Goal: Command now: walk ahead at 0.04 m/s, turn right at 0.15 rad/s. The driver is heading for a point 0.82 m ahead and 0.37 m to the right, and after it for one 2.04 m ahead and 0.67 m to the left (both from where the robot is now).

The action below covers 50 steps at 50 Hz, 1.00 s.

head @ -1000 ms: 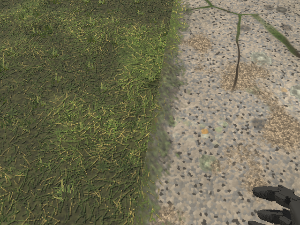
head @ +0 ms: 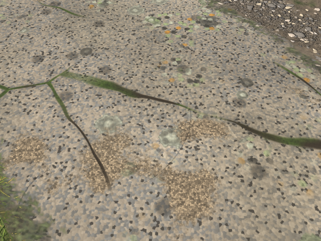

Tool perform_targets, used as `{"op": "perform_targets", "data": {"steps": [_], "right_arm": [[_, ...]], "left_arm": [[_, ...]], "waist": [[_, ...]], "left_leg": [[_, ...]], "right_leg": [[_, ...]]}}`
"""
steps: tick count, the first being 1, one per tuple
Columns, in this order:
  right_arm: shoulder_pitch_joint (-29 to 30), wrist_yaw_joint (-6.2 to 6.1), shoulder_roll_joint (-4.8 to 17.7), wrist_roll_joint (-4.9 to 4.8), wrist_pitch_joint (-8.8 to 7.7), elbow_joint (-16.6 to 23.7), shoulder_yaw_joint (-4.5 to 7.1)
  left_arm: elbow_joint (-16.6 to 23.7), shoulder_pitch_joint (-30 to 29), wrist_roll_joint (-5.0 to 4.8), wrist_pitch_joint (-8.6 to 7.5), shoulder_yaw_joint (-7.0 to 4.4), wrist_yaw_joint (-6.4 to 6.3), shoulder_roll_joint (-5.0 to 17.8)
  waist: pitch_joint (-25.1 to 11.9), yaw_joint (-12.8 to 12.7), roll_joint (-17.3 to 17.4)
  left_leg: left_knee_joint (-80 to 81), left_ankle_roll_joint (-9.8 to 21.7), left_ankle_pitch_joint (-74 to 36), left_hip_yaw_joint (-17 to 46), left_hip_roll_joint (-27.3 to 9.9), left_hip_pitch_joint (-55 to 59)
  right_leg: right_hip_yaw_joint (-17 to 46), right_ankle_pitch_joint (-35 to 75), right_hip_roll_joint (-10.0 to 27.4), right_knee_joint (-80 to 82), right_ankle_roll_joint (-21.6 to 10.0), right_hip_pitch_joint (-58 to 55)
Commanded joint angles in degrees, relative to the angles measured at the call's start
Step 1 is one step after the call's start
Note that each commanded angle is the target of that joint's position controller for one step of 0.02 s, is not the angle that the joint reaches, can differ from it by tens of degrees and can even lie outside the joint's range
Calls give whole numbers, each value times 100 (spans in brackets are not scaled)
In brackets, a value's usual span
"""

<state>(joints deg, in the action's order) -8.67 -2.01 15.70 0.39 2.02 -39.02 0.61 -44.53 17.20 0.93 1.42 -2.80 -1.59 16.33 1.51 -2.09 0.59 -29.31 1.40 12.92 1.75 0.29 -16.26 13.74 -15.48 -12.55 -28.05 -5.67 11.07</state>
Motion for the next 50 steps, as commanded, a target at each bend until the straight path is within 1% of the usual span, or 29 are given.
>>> {"op": "perform_targets", "data": {"steps": [1, 2, 4, 7, 11, 17, 20, 21, 22, 23, 24, 25, 26, 27, 29, 30, 32, 34, 36, 38, 39, 40, 41, 42, 43, 45, 46, 48, 50], "right_arm": [[-139, -62, 1067, 38, -100, 307, 206], [-499, -20, 848, -7, -88, 192, 181], [-392, -13, 899, -8, -86, 157, 219], [-104, -57, 890, 52, -15, 211, 259], [-171, -91, 850, 49, 49, 197, 303], [-6, -1, 898, 62, 130, 164, 381], [154, 53, 959, -31, 171, 134, 438], [248, 69, 973, -96, 181, 126, 450], [62, 102, 957, -105, 194, 84, 461], [-141, 135, 579, -82, 315, 305, 372], [366, 30, 475, -17, 488, 466, 291], [405, -5, 568, -36, 541, 415, 305], [366, -8, 623, -47, 502, 334, 342], [315, -1, 717, -5, 432, 267, 384], [41, 97, 823, 152, 300, 169, 443], [55, 158, 763, 186, 264, 171, 430], [120, 235, 750, 180, 221, 213, 422], [124, 236, 706, 135, 146, 220, 414], [-278, 198, 647, 82, 44, 89, 407], [-1731, 54, 826, 11, -27, -330, 488], [-2511, -97, 954, 9, -60, -614, 536], [-1245, -184, 1146, -63, -159, -374, 491], [-264, -188, 1345, 161, -181, 196, 461], [168, -118, 1445, 275, -230, 281, 528], [500, -28, 1130, 225, -326, 352, 434], [363, 33, 1196, 159, -449, 391, 425], [-172, 53, 1178, 151, -520, 207, 418], [-971, 148, 1139, 201, -630, -86, 418], [-1444, 175, 1209, 176, -659, -273, 451]], "left_arm": [[206, 657, -78, -51, -66, -44, 387], [150, 291, 21, 15, -139, -44, 724], [161, -61, -15, 73, -250, 31, 831], [107, 6, -60, 182, -272, 182, 758], [261, -303, -111, 266, -243, 258, 595], [467, -352, -130, 334, -170, 358, 513], [488, -193, -112, 310, -184, 372, 565], [485, -113, -65, 272, -190, 347, 566], [558, -226, 20, 222, -243, 297, 792], [740, -271, 114, 183, -401, 242, 1664], [689, 230, 15, 184, -580, 258, 2082], [664, -61, 8, 204, -527, 231, 1809], [722, -549, 0, 254, -455, 180, 1491], [766, -867, -27, 298, -404, 143, 1262], [822, -928, -128, 302, -360, 115, 983], [791, -775, -114, 282, -375, 167, 972], [730, -568, -57, 253, -472, 292, 1182], [677, -529, -5, 245, -517, 351, 1222], [802, -1004, -11, 228, -502, 366, 1142], [1225, -2193, 82, 203, -464, 383, 994], [1381, -2511, 65, 175, -424, 321, 797], [1059, -1278, -3, 183, -319, 209, 252], [1396, -1463, 12, 102, -284, 267, 427], [1626, -1769, -49, 80, -264, 386, 662], [1494, -1552, 51, 72, -312, 521, 922], [1195, -926, 138, 145, -363, 698, 1091], [1283, -1132, 189, 148, -311, 719, 999], [1358, -1392, 170, 74, -154, 668, 655], [1433, -1775, 141, -11, -120, 661, 661]], "waist": [[-654, -47, 1183], [-670, 310, 958], [-334, 246, 468], [-259, 56, 677], [-345, 182, 777], [-561, 231, 1103], [-611, 150, 1038], [-554, 14, 798], [-286, 22, 16], [-117, 284, -1797], [-639, -303, -1787], [-530, -60, -1231], [-258, 136, -993], [-236, 280, -891], [-751, 309, -877], [-835, 218, -896], [-719, 120, -1193], [-496, 136, -1207], [-347, 412, -1106], [-30, 1219, -1065], [182, 1587, -588], [112, 645, 1485], [75, 208, 755], [232, -8, 813], [333, -212, 430], [51, -191, 425], [189, 64, 317], [474, 391, 176], [612, 636, 244]], "left_leg": [[723, 1161, -4197, 1954, -2149, 1611], [796, 1630, -4465, 2194, -2310, 1379], [885, 1462, -3849, 1522, -1897, 1136], [946, 1057, -3371, 655, -1428, 1021], [566, 1170, -4893, 121, -1548, 1337], [221, 1047, -4520, -420, -1699, 1233], [-181, 873, -3733, -572, -1801, 1080], [-554, 624, -3125, -761, -1690, 762], [-1253, 210, -1496, -901, -1345, 145], [-2742, -293, 2369, -1176, -298, -1362], [-3847, -310, 3037, -161, 123, -1241], [-4230, -292, 2484, 177, 0, -1335], [-4329, -244, 1857, 229, -27, -1456], [-4297, -253, 1434, 272, -8, -1575], [-3749, -300, 640, 181, 10, -1282], [-3381, -349, 586, 98, 34, -1231], [-2573, -429, 1088, -47, 220, -1127], [-1867, -390, 1532, -70, 365, -734], [-970, -251, 1601, -143, 516, 333], [917, -28, 1161, -689, 749, 2323], [2149, 11, 325, -1030, 552, 3395], [1795, -133, 1163, 779, -1183, 2890], [2238, 390, 3095, 2653, -2623, 1652], [2452, 887, 3704, 3140, -3053, 697], [2390, 767, 3305, 2457, -2544, 495], [2188, 374, 2456, 994, -1712, 480], [2212, 396, 2443, 810, -1589, 397], [2286, 548, 2330, 718, -1545, 672], [2408, 734, 2181, 594, -1608, 1194]], "right_leg": [[-124, -1120, 400, -969, 370, 853], [-436, -1846, 429, -1664, 395, 872], [-594, -1687, 465, -2891, 595, 1216], [-841, -1233, 609, -3487, 827, 1405], [-1109, -1237, 795, -3463, 990, 1601], [-1442, -1003, 1202, -2020, 730, 854], [-1620, -633, 1252, -1072, 550, 420], [-1553, 47, 1240, -352, 452, 83], [-638, 1411, 1519, 452, 290, -78], [1676, 5519, 3215, 534, -316, -326], [1988, 6203, 3584, 685, -1176, 161], [1449, 5318, 3182, 635, -1104, 222], [985, 4540, 2701, 547, -840, 321], [792, 4192, 2307, 458, -574, 123], [724, 1030, 1776, 903, -308, -85], [975, -742, 1664, 1232, -319, -180], [1585, -2363, 1696, 1752, -470, -321], [1835, -2486, 1756, 1820, -553, -94], [1556, -1773, 1487, 1777, -291, 718], [888, -1016, 751, 1688, 564, 2258], [256, -1396, 122, 822, 1138, 3157], [-225, -1584, -11, -2170, 629, 3426], [-276, -524, 453, -3009, 625, 4152], [-334, 73, 1158, -3749, 602, 4164], [-221, 500, 1166, -4286, 587, 4029], [-676, 796, 1056, -5000, 689, 3603], [-625, 895, 1089, -4968, 671, 3614], [-421, 981, 991, -4441, 617, 3848], [-408, 709, 977, -3530, 632, 3992]]}}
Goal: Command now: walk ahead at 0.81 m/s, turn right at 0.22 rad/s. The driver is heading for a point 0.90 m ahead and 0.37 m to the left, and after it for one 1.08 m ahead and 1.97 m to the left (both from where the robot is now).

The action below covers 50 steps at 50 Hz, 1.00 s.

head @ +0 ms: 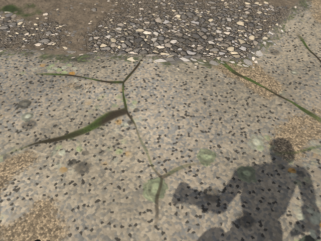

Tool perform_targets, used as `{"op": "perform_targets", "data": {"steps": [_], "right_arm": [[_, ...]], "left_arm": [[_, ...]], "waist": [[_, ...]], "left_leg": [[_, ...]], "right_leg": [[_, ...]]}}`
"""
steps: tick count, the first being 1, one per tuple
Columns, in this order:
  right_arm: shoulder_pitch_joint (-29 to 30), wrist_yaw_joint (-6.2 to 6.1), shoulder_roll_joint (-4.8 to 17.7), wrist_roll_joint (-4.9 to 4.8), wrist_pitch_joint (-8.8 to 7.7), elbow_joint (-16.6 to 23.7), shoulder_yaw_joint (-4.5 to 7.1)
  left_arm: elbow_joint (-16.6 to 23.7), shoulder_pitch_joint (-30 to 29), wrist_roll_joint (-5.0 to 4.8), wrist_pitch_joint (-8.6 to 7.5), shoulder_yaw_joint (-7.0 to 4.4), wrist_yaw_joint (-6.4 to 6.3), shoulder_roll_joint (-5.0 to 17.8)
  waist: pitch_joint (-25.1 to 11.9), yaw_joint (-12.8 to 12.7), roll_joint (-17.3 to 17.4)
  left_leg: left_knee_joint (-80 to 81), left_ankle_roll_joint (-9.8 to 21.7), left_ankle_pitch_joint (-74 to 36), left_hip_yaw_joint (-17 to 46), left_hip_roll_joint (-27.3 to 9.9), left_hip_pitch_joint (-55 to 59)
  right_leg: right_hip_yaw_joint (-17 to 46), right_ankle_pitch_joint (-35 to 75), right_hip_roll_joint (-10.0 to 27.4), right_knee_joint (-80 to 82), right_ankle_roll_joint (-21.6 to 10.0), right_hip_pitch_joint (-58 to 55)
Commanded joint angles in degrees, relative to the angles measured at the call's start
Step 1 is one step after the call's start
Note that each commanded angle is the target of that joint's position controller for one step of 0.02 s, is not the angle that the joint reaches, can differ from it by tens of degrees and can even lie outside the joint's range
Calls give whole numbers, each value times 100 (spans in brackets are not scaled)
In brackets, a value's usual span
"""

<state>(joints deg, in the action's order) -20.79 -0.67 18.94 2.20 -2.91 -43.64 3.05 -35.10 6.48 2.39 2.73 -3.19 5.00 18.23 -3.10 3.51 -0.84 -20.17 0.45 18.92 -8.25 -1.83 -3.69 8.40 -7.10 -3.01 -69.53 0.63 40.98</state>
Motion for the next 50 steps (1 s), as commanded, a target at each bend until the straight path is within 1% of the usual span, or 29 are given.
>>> {"op": "perform_targets", "data": {"steps": [1, 3, 6, 7, 8, 9, 10, 11, 12, 13, 15, 21, 25, 27, 28, 30, 31, 32, 33, 34, 35, 36, 38, 39, 42, 44, 47, 49, 50], "right_arm": [[-331, 45, 913, -31, -158, 135, 217], [-352, 73, 926, -97, -124, 40, 219], [-453, 121, 1054, -98, -64, -140, 268], [-345, 147, 1133, -124, -47, -187, 290], [-132, 178, 1016, -161, -73, -196, 253], [127, 217, 719, -196, -153, -19, 162], [489, 258, -192, -279, -245, 558, -38], [873, 197, 190, -313, -184, 579, 59], [868, 235, 252, -296, -145, 563, 101], [596, 309, 238, -279, -102, 407, 94], [289, 435, 189, -119, 97, 192, 119], [1307, 574, -11, -133, 303, 567, 21], [2026, 658, -59, -97, 286, 850, -121], [2039, 645, 8, -132, 294, 884, -148], [1693, 612, 117, -143, 309, 807, -125], [-240, 493, 583, -154, 324, 289, 81], [-1398, 382, 895, -149, 270, -110, 263], [-1055, 240, 1130, -327, 321, -167, 452], [-359, 234, 1842, -48, 387, 78, 528], [-442, 190, 1653, -125, 382, 303, 567], [-403, 112, 1243, -115, 336, 160, 476], [-223, 89, 931, -108, 258, 68, 391], [121, 40, 773, -108, 62, 116, 288], [142, 58, 711, -140, -16, 118, 249], [138, 88, 806, -186, -156, 166, 278], [31, 127, 846, -221, -158, 144, 327], [-239, 169, 968, -260, -148, 69, 394], [-197, 119, 1058, -233, -130, 88, 431], [-136, 116, 1200, -188, -130, 99, 458]], "left_arm": [[520, -890, -13, -182, -61, 23, 483], [583, -1221, -13, -249, 32, 97, 397], [513, -1195, -54, -390, 84, 57, 308], [350, -588, -60, -451, 30, -20, 395], [-66, 692, -42, -550, -80, -128, 551], [-404, 2077, 94, -626, -234, -269, 978], [-429, 2749, 160, -689, -377, -422, 1849], [-342, 2272, 153, -717, -303, -509, 1517], [-405, 1742, 134, -717, -156, -518, 1062], [-403, 1343, 69, -716, -75, -494, 724], [-426, 1027, -40, -745, 46, -534, 368], [-887, 1360, -72, -1003, 102, -490, 103], [-1158, 1593, -67, -1007, 97, -591, 257], [-1188, 1715, -48, -973, 43, -683, 579], [-1183, 1699, -21, -912, -14, -753, 793], [-994, 1158, 77, -716, -146, -827, 1147], [-864, 884, 62, -647, -173, -760, 1175], [-836, 606, 34, -684, -68, -596, 600], [-92, 1143, -56, -858, 119, -526, 126], [59, 685, -6, -1030, 147, -539, 441], [49, 529, -20, -1117, 167, -525, 510], [54, 424, 22, -1098, 182, -530, 496], [-33, 576, 227, -820, 246, -528, 392], [-14, 566, 250, -686, 270, -518, 331], [435, -400, 156, -601, 391, -420, 135], [597, -882, 9, -611, 473, -361, -45], [666, -1079, -100, -646, 438, -393, 108], [588, -774, -84, -691, 342, -456, 366], [429, -219, -97, -716, 224, -519, 632]], "waist": [[1079, 155, 498], [1062, 192, 855], [1153, 208, 1085], [974, -155, 1054], [369, -895, 630], [-704, -1598, -57], [-1323, -1674, -1818], [-906, -1574, -707], [-262, -1120, -403], [-3, -810, -379], [335, -479, -744], [1126, -340, -491], [1320, -312, -180], [967, -187, -313], [674, 58, -512], [-307, 1063, -733], [-702, 1505, -434], [-254, 1204, 951], [-731, 118, 1878], [-1194, 546, 648], [-222, 250, -35], [297, -104, -521], [703, -551, -626], [797, -645, -577], [1063, -462, -350], [965, -175, -42], [588, 118, 293], [305, -25, 367], [-121, -300, 350]], "left_leg": [[1567, 860, 1439, 1460, -1391, 56], [1786, 893, 1181, 1298, -1271, -186], [1547, 1035, 55, 1258, -1274, -696], [908, 1101, -1144, 1240, -1299, -792], [-639, 1024, -2659, 835, -995, -1210], [-2697, 877, -1908, 516, -507, -2483], [-4712, 708, 1318, 812, 346, -4423], [-5392, 790, 634, 1616, 253, -4736], [-5435, 780, 69, 1575, -94, -4739], [-5186, 650, -285, 1404, -321, -4452], [-5221, 405, -524, 1185, -511, -4199], [-4841, 328, -1729, 791, -417, -4672], [-3280, 695, -1897, -26, -169, -4102], [-2697, 932, -1766, -528, 312, -3103], [-2600, 1020, -1536, -587, 496, -2661], [-2600, 1311, -778, -285, 763, -750], [-1906, 1516, -621, 228, 777, 715], [-1430, 1648, -417, 1078, 424, 1480], [-793, 2867, -536, 4357, -894, 2768], [269, 3025, 607, 5535, -1328, 2801], [744, 2680, 897, 5419, -1295, 1736], [808, 2401, 555, 4922, -1074, 718], [840, 2177, -188, 3978, -543, -703], [913, 2136, -305, 3684, -355, -1227], [1184, 1937, -901, 2998, 157, -2242], [1079, 1607, -1592, 2763, 401, -2194], [691, 1322, -2896, 2937, 216, -1248], [26, 1092, -3768, 3092, 158, -619], [-735, 958, -4473, 3096, 174, -377]], "right_leg": [[-38, -295, 86, 1208, 26, 820], [-956, -593, 487, 2435, 13, -98], [-1349, -1415, 213, 3639, -160, -1707], [-1431, -1368, 22, 3948, -251, -2416], [-1284, -897, -50, 4288, -341, -3963], [-261, -1802, 884, 4382, -418, -5893], [2596, -4164, 2670, 5324, -649, -6880], [3142, -4049, 2750, 5624, -687, -5838], [2130, -3245, 2536, 5427, -603, -5216], [1397, -2535, 2262, 5568, -500, -4648], [408, -1843, 1862, 5908, -352, -4011], [-1421, 407, 1525, 6468, -258, -3633], [-2313, 2758, 1343, 6415, -57, -4011], [-2504, 5796, 1416, 5772, 24, -4329], [-2488, 6952, 1540, 5171, 62, -4593], [-2264, 7844, 1812, 2794, -63, -4350], [-2126, 6472, 1637, 853, -189, -3497], [-2040, 175, 342, -1539, -154, -1751], [-1101, -2026, -179, -3338, 163, 809], [-163, -1624, 96, -3122, 67, 1192], [-106, -1316, 401, -2362, -12, 1153], [-131, -1193, 664, -1613, -1, 732], [-181, -1346, 868, -963, 161, -2], [-264, -1450, 964, -565, 251, -215], [-675, -445, 1002, 1243, 409, -810], [-823, 688, 798, 2489, 357, -1365], [-832, 1256, 492, 3382, 211, -1782], [-701, 832, 282, 3905, 136, -2285], [-680, 254, 113, 3911, 75, -2906]]}}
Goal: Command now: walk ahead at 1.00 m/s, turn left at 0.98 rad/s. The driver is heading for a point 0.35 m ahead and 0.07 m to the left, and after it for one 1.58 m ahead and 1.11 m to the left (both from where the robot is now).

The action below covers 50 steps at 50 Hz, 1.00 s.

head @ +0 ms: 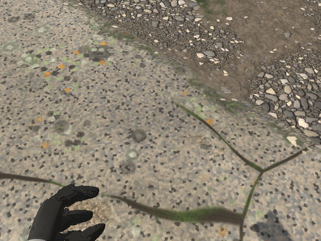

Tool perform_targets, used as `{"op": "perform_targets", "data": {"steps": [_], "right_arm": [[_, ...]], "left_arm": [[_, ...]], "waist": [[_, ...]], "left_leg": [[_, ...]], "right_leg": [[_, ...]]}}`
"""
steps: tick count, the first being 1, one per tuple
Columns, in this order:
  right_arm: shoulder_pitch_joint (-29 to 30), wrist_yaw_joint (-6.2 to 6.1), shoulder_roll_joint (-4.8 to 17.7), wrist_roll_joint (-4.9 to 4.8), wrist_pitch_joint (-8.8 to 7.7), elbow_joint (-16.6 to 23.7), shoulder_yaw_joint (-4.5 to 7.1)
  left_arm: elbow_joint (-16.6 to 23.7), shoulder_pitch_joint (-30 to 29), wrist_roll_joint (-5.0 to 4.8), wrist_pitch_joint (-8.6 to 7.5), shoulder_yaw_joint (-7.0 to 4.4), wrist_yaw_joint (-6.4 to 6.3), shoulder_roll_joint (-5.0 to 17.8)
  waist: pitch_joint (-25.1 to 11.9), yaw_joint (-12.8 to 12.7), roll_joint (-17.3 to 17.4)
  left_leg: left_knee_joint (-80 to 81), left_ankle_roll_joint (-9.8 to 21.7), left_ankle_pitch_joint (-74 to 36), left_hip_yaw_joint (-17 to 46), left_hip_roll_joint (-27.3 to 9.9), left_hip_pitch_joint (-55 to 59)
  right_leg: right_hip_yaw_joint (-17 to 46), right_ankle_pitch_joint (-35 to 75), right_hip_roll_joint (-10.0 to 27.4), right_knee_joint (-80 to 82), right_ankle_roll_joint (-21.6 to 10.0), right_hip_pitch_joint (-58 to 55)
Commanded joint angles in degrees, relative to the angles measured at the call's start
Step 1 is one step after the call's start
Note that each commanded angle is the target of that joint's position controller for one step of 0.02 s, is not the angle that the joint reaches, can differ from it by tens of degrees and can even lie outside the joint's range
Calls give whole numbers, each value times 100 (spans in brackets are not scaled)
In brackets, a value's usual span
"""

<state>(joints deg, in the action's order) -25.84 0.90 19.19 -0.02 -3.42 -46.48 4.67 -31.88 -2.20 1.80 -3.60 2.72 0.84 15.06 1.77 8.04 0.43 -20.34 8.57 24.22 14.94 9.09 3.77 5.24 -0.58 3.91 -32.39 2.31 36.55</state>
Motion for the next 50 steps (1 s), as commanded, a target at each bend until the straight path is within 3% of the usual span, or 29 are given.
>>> {"op": "perform_targets", "data": {"steps": [1, 2, 3, 4, 5, 6, 7, 10, 12, 15, 18, 20, 22, 24, 25, 26, 27, 29, 32, 36, 38, 40, 43, 45, 46, 47, 48, 49, 50], "right_arm": [[639, -11, 1328, 47, -95, 421, 319], [893, 0, 982, 55, -173, 530, 224], [775, -24, -36, -68, -217, 810, -36], [423, -21, 94, -137, -152, 1044, -138], [837, -45, 466, 20, -23, 869, -91], [1103, 25, 544, 118, 43, 882, -73], [1298, 112, 502, 161, 109, 906, -66], [1689, 308, 111, 215, 319, 1249, -191], [2007, 361, 74, 213, 376, 1492, -246], [2472, 405, 155, 163, 407, 1742, -288], [3119, 514, 115, 192, 383, 1865, -357], [3168, 516, 79, 176, 347, 1807, -375], [2547, 435, 229, 212, 297, 1591, -314], [332, 265, 649, 221, 228, 848, -69], [-120, 115, 942, 227, 246, 541, 103], [557, 24, 1616, 292, 328, 743, 229], [157, -26, 1524, 200, 371, 897, 270], [475, -122, 1045, 179, 229, 625, 185], [809, -149, 438, 132, -57, 510, -50], [467, -53, 400, 27, -272, 243, -60], [341, 4, 382, -44, -340, 182, -58], [151, 10, 517, -112, -421, 81, -38], [-31, -38, 762, -27, -396, -126, -17], [-55, -124, 1022, 130, -298, -234, 25], [95, -180, 1108, 236, -206, -248, 46], [398, -213, 1026, 303, -156, -218, 21], [-260, -134, 155, 73, -202, 43, -192], [-311, -75, 87, -5, -295, 77, -254], [404, -124, 296, 20, -297, 222, -237]], "left_arm": [[-107, 1619, -51, -120, -488, -174, 1172], [-369, 2904, 46, -157, -657, -295, 1514], [-455, 3425, 302, -168, -768, -352, 1906], [-398, 2714, 240, -114, -832, -285, 1978], [-252, 1999, 183, -76, -735, -253, 1308], [-313, 1827, 133, -54, -652, -221, 952], [-448, 1872, 149, -53, -622, -205, 830], [-975, 2277, 17, -216, -557, -126, 578], [-1090, 2261, -29, -313, -565, -66, 592], [-1171, 2030, 16, -406, -587, -60, 714], [-1393, 2424, 21, -398, -631, -88, 900], [-1455, 2668, 37, -348, -663, -135, 1106], [-1473, 2807, 47, -210, -720, -223, 1427], [-1309, 2421, 79, -44, -760, -248, 1624], [-1289, 2433, 106, -30, -733, -188, 1378], [-792, 2997, -6, -83, -541, -76, 597], [-503, 2289, -54, -201, -573, -87, 1031], [-546, 1925, -114, -265, -491, -112, 902], [-720, 2195, 126, 21, -409, -20, 619], [-296, 939, 96, 93, -310, 105, 373], [-223, 526, 32, 44, -270, 183, 302], [-178, 264, -67, 7, -262, 221, 285], [-185, 183, -37, -1, -346, 154, 506], [-380, 923, -10, 0, -491, 54, 817], [-688, 1939, -29, 15, -596, -25, 1013], [-1027, 3179, 10, 37, -707, -129, 1230], [-1101, 3621, 218, 26, -930, -201, 1932], [-1135, 3510, 150, 30, -903, -70, 1709], [-1133, 2820, 89, 4, -857, -20, 1351]], "waist": [[-1117, -1390, 156], [-1725, -1979, -60], [-2249, -1816, -1525], [-2417, -1227, -2380], [-1446, -1211, -1216], [-894, -1176, -555], [-616, -1126, -292], [-93, -932, -577], [25, -832, -542], [352, -658, -510], [719, -857, -233], [560, -843, -311], [31, -414, -646], [-952, 600, -741], [-1101, 603, -165], [-1571, -469, 1484], [-2336, 58, 637], [-625, -405, -260], [-96, -1043, -360], [603, -834, -140], [604, -690, -146], [543, -560, -35], [331, -575, 55], [-325, -1009, 416], [-824, -1520, 497], [-1261, -2199, 422], [-2067, -1767, -1105], [-2620, -1624, -1595], [-1461, -1480, -879]], "left_leg": [[-1919, 24, -5091, 655, -773, -1354], [-3542, -51, -4168, 384, -553, -2219], [-5328, -129, 306, -242, 28, -3909], [-6107, -114, 305, -603, -218, -4751], [-6192, -126, -372, -783, -679, -5009], [-5920, -189, -707, -938, -902, -4928], [-5755, -246, -767, -984, -1070, -4813], [-5618, -349, -865, -1006, -1455, -4990], [-5459, -386, -1305, -1099, -1519, -5108], [-4580, -394, -2094, -1340, -1515, -4957], [-3168, -152, -2391, -2073, -1320, -4546], [-2594, 86, -2202, -2579, -907, -3889], [-2328, 298, -1663, -2586, -478, -2967], [-1862, 605, -1259, -2111, -221, -500], [-1568, 705, -961, -1353, -613, 806], [-1021, 1298, -768, 1667, -2315, 2188], [-54, 1552, -309, 2807, -2509, 2328], [483, 1204, -772, 1872, -2385, 508], [828, 1002, -1288, 821, -1820, -1472], [1491, 833, -1931, -183, -1318, -1894], [1599, 593, -2785, -680, -1059, -1900], [1951, 474, -3418, -672, -1317, -1691], [1452, 246, -5575, -916, -1516, -326], [126, 62, -7617, -961, -1710, 341], [-1115, 10, -7826, -1004, -1741, 215], [-2809, -34, -6992, -1172, -1534, -680], [-5686, -283, -3556, -1422, -743, -2780], [-6608, -251, 127, -791, -19, -3909], [-6706, -141, -366, -669, -550, -4590]], "right_leg": [[-404, -766, -540, 276, -157, -3552], [138, -1828, 144, 76, -304, -5008], [2633, -4102, 1887, 784, -623, -6253], [4956, -4973, 2358, 1852, -991, -5958], [4026, -5209, 2014, 1845, -979, -5106], [2913, -4110, 1758, 1733, -905, -4405], [2146, -3153, 1528, 1764, -803, -3951], [794, -1756, 1307, 2042, -673, -3329], [54, -911, 1267, 2256, -629, -3139], [-1046, -75, 1027, 2584, -529, -2846], [-1835, 951, 809, 2752, -414, -3158], [-2152, 3584, 786, 2248, -301, -3626], [-2096, 5789, 1036, 1127, -320, -4028], [-1904, 5842, 1179, -1449, -540, -3318], [-1894, 2192, 626, -3494, -482, -2006], [-1552, -2754, -260, -5777, -181, 326], [-386, -2194, -318, -6150, -249, 849], [-362, -1654, 219, -5291, -294, 958], [-236, -1869, 554, -4184, -210, -133], [-558, -740, 655, -2245, -132, 262], [-804, 393, 422, -1142, -247, -256], [-905, 1349, 231, -456, -425, -892], [-1076, 991, -199, 95, -694, -1016], [-1102, -81, -642, 12, -856, -1777], [-1056, -669, -751, -28, -946, -2713], [-827, -1074, -431, -70, -1057, -4083], [1696, -2769, 1265, 1, -1751, -5839], [4382, -3448, 1835, 1346, -2012, -6214], [3674, -3467, 1582, 1519, -1884, -5480]]}}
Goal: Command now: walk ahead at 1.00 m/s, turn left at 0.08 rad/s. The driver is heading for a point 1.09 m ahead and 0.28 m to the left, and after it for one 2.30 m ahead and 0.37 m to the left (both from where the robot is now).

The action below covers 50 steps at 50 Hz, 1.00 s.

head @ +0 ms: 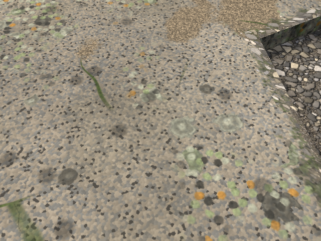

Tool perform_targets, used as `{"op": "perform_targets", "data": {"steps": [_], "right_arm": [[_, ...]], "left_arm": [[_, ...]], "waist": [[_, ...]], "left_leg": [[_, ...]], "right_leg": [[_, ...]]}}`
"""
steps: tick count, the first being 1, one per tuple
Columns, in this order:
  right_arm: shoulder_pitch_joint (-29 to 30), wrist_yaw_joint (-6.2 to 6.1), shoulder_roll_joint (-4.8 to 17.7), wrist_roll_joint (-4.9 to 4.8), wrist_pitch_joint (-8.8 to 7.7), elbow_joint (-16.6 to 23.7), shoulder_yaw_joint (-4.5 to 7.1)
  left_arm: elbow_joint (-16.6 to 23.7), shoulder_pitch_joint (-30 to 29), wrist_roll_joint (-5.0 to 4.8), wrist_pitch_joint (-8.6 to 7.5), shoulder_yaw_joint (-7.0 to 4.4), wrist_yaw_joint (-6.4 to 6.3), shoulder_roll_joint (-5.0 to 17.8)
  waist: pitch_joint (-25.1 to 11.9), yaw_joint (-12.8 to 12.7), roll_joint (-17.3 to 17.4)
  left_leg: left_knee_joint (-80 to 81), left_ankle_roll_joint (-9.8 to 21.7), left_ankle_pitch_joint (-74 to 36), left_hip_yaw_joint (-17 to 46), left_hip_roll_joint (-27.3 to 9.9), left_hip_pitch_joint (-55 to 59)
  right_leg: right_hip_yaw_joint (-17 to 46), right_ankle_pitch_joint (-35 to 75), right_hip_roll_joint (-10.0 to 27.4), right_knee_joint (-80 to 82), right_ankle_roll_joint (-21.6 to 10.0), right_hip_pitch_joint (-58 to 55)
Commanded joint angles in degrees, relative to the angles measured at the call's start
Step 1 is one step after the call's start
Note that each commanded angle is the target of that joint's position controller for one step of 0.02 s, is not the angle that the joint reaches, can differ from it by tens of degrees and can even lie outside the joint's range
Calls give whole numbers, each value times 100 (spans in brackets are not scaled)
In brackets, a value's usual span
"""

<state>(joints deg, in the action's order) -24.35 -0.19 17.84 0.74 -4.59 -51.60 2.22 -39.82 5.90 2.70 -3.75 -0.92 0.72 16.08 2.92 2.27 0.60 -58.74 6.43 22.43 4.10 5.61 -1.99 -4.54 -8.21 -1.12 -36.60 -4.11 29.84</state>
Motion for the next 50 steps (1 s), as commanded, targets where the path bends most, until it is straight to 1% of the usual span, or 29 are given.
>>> {"op": "perform_targets", "data": {"steps": [1, 2, 4, 6, 10, 12, 14, 17, 19, 20, 21, 22, 23, 25, 28, 30, 33, 36, 38, 39, 40, 41, 42, 43, 44, 45, 46, 47, 50], "right_arm": [[660, 15, 488, -23, -190, 822, -24], [874, 65, 402, 35, -161, 880, -55], [817, 184, 179, 170, 10, 974, -132], [1152, 258, 46, 200, 122, 1160, -199], [2247, 369, 95, 131, 67, 1584, -301], [2549, 428, -7, 22, 55, 1578, -328], [2731, 409, 44, 20, 50, 1580, -307], [2461, 356, 268, 104, 49, 1448, -197], [783, 286, 575, 80, 56, 950, -29], [-370, 223, 796, 105, 79, 596, 121], [-591, 103, 1270, 139, 166, 495, 319], [-266, 95, 1753, 121, 261, 612, 485], [-145, 90, 1525, 73, 247, 637, 506], [17, 31, 1087, 6, 184, 453, 461], [225, -10, 655, -75, 56, 444, 293], [211, 20, 803, -77, -28, 502, 326], [217, 74, 888, -66, -71, 554, 401], [-40, 120, 1026, -160, -80, 497, 481], [-68, 61, 1112, -146, -42, 483, 515], [-58, 43, 1248, -113, -30, 479, 544], [122, 54, 1442, -72, -25, 505, 579], [405, 78, 1304, -21, -75, 581, 537], [489, 44, 327, 39, -129, 787, 285], [-401, 26, 73, -291, -90, 1160, 127], [183, -44, 609, -72, 36, 896, 161], [681, 30, 715, 24, 94, 929, 204], [934, 109, 658, 62, 146, 942, 206], [1213, 217, 454, 170, 178, 1062, 161], [1449, 332, -83, 206, 251, 1362, -36]], "left_arm": [[-366, 1696, -62, -16, -422, 20, 878], [-442, 1558, -37, -41, -367, 18, 682], [-654, 1529, -48, -100, -237, -3, 372], [-813, 1626, -160, -215, -257, 3, 495], [-846, 1577, -236, -384, -308, 79, 691], [-935, 1840, -306, -477, -324, 93, 803], [-1060, 2003, -277, -484, -325, 72, 844], [-1096, 2167, -122, -325, -338, -97, 1068], [-1021, 1960, 43, -89, -395, -231, 1290], [-923, 1785, 66, -25, -406, -274, 1336], [-722, 1906, 36, -82, -285, -183, 809], [-248, 1998, -159, -213, -179, -29, 478], [-74, 1216, -130, -300, -155, -94, 713], [50, 680, -58, -395, -55, -104, 621], [196, 629, 162, -76, 0, -37, 515], [496, 27, 159, 36, 61, 18, 441], [871, -857, 11, -5, 164, 98, 293], [967, -1035, -97, -30, 129, 74, 412], [939, -835, -89, -45, 53, 11, 611], [807, -370, -90, -61, -43, -54, 827], [590, 524, -110, -91, -160, -135, 1043], [327, 1726, -70, -111, -302, -251, 1326], [133, 2831, 99, -128, -417, -357, 1656], [221, 2072, 166, -92, -518, -279, 2067], [413, 1337, 102, -49, -449, -232, 1278], [384, 1029, 58, -35, -329, -206, 805], [229, 1060, 100, -37, -292, -180, 635], [-24, 1325, 84, -78, -248, -177, 544], [-585, 1780, -87, -295, -167, -17, 292]], "waist": [[-975, -773, -200], [-583, -603, 30], [-176, -184, -189], [240, -37, -317], [606, -88, -216], [563, -283, -100], [617, -351, -152], [-45, -173, -658], [-1019, 633, -896], [-1479, 1152, -695], [-1711, 801, 185], [-2270, 280, 1805], [-1912, 487, 650], [-786, 130, -425], [-257, -397, -290], [146, -357, -201], [381, -95, 34], [97, 153, 151], [-111, 66, 141], [-481, -141, 112], [-984, -675, 84], [-1529, -1318, 72], [-2219, -1477, -1079], [-2863, -555, -2854], [-1835, -638, -1423], [-1080, -651, -715], [-679, -613, -202], [-418, -582, -185], [-129, -266, -588]], "left_leg": [[-2452, 74, -621, 330, -514, -3986], [-2081, 69, -646, 301, -693, -3831], [-1668, -69, -559, 311, -885, -3462], [-1145, -222, -652, 174, -1098, -3783], [1204, -326, -2344, -419, -1241, -3433], [1924, -146, -3180, -765, -1027, -2825], [2363, 39, -3389, -830, -891, -2950], [2444, 272, -2497, -1300, -206, -2543], [2335, 508, -1534, -1336, 229, -1048], [2624, 658, -1290, -1030, 145, 221], [2435, 1003, 21, 658, -887, 1657], [3668, 2074, 388, 4148, -2085, 2798], [4104, 1884, -245, 4242, -1944, 2764], [4271, 1429, -1259, 2952, -1548, 1063], [4513, 1345, -1724, 2204, -1007, -500], [4905, 1367, -1658, 2029, -832, -1322], [5133, 1019, -2408, 1703, -489, -1984], [4963, 704, -3374, 1802, -629, -1467], [4335, 487, -4280, 1889, -667, -832], [3603, 350, -5129, 1872, -640, -566], [2411, 220, -5401, 1790, -540, -656], [918, 120, -4849, 1638, -319, -1385], [-1190, 162, -606, 1149, 65, -2423], [-2399, 41, 717, 544, 296, -3813], [-2519, 84, -69, 373, -307, -4245], [-2184, 36, -567, 209, -549, -4214], [-2015, -17, -680, 143, -713, -4088], [-1812, -11, -690, 192, -816, -3959], [-1272, -33, -420, 466, -758, -4074]], "right_leg": [[3773, -2190, 1953, 2031, -1143, -3903], [3203, -1804, 1722, 2183, -1013, -3175], [2543, -1671, 1419, 2549, -869, -2055], [2079, -1500, 1295, 3019, -868, -1631], [732, 28, 798, 3663, -695, -1263], [254, 956, 882, 4122, -584, -1531], [-134, 1995, 1032, 4070, -442, -2475], [-536, 5594, 1207, 2707, -118, -3838], [-651, 6964, 1340, 195, -8, -3930], [-704, 6239, 1231, -1603, 46, -3219], [-545, 2272, 716, -3599, 171, -1283], [160, -1858, -366, -5441, 459, 947], [890, -1337, 6, -5442, 316, 1672], [898, -973, 507, -4227, 281, 1321], [869, -1418, 714, -3294, 559, 712], [622, -1288, 756, -2316, 716, 600], [385, 662, 552, -626, 774, -150], [399, 1585, 316, 175, 623, -872], [485, 1257, 143, 646, 528, -1283], [486, 792, -23, 659, 465, -1833], [473, 344, -35, 662, 413, -2791], [741, -302, 390, 403, 323, -4144], [2281, -2122, 1928, 490, 219, -5349], [5846, -3317, 3183, 2008, -413, -5730], [5363, -4115, 2741, 2232, -460, -4782], [4053, -3251, 2406, 2120, -388, -3996], [3202, -2057, 2184, 2133, -336, -3427], [2588, -1310, 1870, 2195, -297, -2982], [1940, -83, 1653, 2453, -385, -2553]]}}
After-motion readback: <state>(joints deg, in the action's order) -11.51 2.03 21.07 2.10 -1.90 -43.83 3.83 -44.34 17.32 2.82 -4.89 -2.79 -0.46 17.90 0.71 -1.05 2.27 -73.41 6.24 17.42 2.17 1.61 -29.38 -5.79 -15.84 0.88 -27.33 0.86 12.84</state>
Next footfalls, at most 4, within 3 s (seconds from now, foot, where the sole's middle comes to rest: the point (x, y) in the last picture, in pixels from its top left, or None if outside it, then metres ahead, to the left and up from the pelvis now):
0.40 left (138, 205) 0.60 0.10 -0.75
0.82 right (148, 119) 1.06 0.05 -0.75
1.22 left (71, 96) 1.23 0.47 -0.75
1.64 right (80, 42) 1.70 0.48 -0.75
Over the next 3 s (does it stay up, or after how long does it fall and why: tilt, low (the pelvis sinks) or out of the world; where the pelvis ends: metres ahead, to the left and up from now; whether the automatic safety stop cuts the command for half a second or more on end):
stays up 1.69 0.57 0.02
